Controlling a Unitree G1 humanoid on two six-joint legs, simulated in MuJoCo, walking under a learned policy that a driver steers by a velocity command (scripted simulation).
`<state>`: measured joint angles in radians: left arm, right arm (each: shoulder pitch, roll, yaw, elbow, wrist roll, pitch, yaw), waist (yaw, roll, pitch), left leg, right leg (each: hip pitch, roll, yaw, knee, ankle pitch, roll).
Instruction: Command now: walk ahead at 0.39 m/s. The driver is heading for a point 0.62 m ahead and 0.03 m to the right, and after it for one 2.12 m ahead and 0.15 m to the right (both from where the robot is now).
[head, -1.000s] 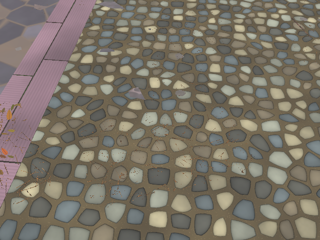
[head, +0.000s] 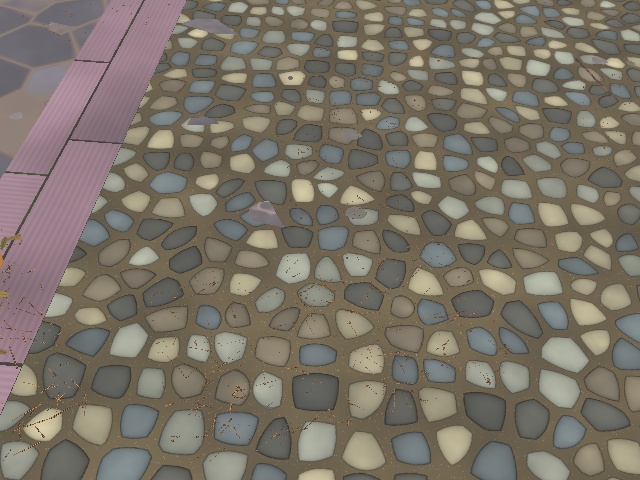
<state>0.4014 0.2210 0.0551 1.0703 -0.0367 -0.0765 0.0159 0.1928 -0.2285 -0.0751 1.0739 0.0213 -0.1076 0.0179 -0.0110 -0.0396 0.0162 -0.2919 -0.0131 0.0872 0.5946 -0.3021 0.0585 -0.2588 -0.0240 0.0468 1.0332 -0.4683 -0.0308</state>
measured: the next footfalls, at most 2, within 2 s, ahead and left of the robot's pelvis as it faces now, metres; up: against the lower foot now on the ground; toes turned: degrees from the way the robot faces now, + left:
right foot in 0.46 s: +0.43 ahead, -0.15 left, +0.00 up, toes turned -3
left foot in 1.02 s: +0.73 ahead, +0.10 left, +0.00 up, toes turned +3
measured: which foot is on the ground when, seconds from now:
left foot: down 0.00-0.46, up 0.48-1.00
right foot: up 0.00-0.44, down 0.46-1.00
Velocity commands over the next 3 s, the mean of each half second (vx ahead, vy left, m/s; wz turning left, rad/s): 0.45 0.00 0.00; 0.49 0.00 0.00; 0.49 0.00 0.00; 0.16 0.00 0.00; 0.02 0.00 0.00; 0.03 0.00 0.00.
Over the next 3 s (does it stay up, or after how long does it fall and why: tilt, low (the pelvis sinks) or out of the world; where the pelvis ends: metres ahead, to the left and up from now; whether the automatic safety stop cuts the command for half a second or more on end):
stays up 1.01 -0.02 0.01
